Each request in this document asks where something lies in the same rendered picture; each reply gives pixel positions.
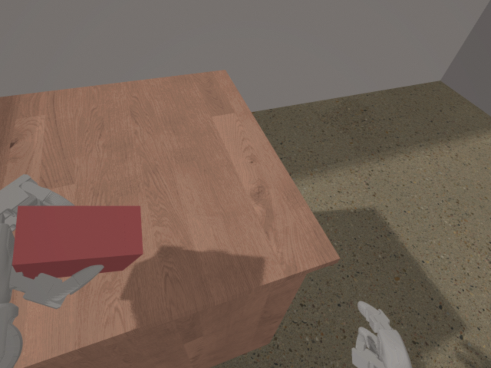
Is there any right robot hand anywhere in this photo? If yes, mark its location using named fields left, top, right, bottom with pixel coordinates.
left=351, top=301, right=412, bottom=368

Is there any sponge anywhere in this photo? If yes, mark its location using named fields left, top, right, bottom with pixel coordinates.
left=12, top=205, right=143, bottom=279

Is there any left robot forearm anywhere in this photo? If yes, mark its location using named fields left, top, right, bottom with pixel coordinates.
left=0, top=303, right=23, bottom=368

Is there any table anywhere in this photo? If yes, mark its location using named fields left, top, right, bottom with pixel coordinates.
left=0, top=70, right=340, bottom=368

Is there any left robot hand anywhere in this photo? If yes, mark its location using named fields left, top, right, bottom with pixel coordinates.
left=0, top=174, right=104, bottom=309

